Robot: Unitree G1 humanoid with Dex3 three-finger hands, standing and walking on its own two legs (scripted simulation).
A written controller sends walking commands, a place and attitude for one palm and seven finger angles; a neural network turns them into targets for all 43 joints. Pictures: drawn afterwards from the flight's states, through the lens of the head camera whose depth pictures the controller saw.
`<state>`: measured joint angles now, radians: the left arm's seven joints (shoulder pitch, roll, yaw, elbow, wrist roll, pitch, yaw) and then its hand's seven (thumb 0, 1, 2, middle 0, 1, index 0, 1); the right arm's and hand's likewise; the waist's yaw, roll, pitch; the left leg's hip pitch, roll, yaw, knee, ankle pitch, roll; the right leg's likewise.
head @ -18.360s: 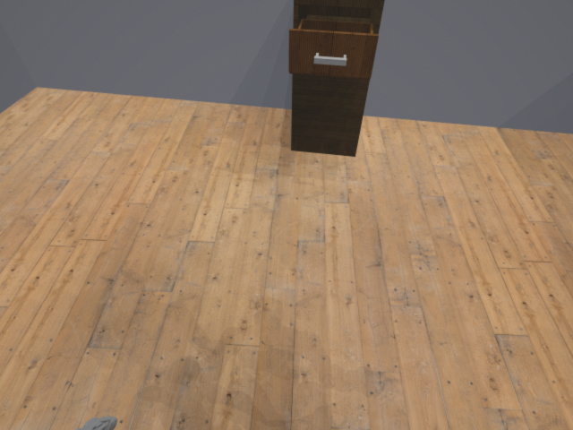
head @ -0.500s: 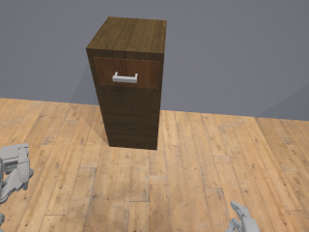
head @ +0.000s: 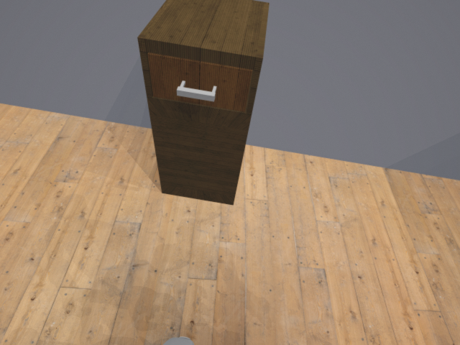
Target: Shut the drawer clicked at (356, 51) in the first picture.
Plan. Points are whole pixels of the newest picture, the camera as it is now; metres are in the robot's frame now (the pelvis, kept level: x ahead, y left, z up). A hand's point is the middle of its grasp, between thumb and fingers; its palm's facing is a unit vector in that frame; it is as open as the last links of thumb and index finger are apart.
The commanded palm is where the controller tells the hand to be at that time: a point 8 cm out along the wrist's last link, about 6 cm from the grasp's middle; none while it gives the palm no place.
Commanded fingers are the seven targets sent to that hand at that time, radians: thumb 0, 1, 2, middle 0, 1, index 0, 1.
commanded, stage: let the arm hang, fingers relaxed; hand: left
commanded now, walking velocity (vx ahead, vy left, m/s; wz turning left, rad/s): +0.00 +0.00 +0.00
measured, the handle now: (197, 90) +0.85 +0.15 -0.07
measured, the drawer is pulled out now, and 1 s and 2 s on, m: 0.00 0.00 0.00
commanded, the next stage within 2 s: look to check the result in 0.74 s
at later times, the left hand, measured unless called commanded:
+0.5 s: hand out of the picture -0.03 +0.14 -0.17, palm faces +0.05 -0.99 -0.15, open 7.2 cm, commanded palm none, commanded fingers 0.00 0.90 0.90 -0.20 -0.30 -0.20 -0.30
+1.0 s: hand out of the picture -0.01 +0.13 -0.17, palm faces +0.06 -0.98 -0.17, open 7.4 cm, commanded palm none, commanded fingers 0.00 0.90 0.90 -0.20 -0.30 -0.20 -0.30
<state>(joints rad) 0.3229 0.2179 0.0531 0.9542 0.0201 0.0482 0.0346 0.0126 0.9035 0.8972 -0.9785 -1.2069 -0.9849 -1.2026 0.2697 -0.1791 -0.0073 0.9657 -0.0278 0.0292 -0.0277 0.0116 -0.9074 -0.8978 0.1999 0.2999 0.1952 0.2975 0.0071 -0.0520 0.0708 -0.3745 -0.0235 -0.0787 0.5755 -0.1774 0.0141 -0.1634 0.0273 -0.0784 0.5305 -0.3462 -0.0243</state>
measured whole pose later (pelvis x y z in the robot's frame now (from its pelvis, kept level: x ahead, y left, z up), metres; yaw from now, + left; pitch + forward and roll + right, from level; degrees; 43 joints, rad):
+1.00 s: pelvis +0.02 -0.03 +0.01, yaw -1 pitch -2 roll +0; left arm 0.35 0.10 0.02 1.13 0.01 0.00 0.05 0.00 0.91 0.90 -0.20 -0.30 -0.20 -0.30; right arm 0.32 -0.09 -0.02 1.12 -0.02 0.01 -0.06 0.01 -0.91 -0.90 0.20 0.30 0.19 0.30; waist 0.00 0.01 0.06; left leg -0.28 -0.01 -0.07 0.49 -0.18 -0.02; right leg -0.08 0.04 -0.06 0.46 -0.35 -0.06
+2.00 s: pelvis +0.04 -0.04 +0.01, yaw -2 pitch -3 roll +0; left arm 0.36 0.09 0.02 1.14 0.01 -0.01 0.05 0.00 0.91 0.90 -0.20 -0.30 -0.20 -0.30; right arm 0.32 -0.10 -0.01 1.14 -0.01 0.01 -0.06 0.01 -0.91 -0.90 0.20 0.30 0.19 0.30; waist 0.00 0.01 0.06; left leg -0.23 0.01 -0.06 0.48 -0.20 -0.04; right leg -0.03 0.06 -0.05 0.43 -0.36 -0.07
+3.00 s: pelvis +0.04 -0.05 +0.01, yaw -2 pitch -3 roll +1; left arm 0.35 0.09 0.02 1.13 0.01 -0.01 0.05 0.00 0.91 0.90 -0.20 -0.30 -0.20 -0.30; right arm 0.31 -0.11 -0.01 1.14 -0.01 0.01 -0.06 0.01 -0.91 -0.90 0.20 0.30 0.19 0.30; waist 0.00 0.01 0.06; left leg -0.23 0.02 -0.07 0.48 -0.21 -0.05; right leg -0.02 0.07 -0.06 0.43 -0.36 -0.08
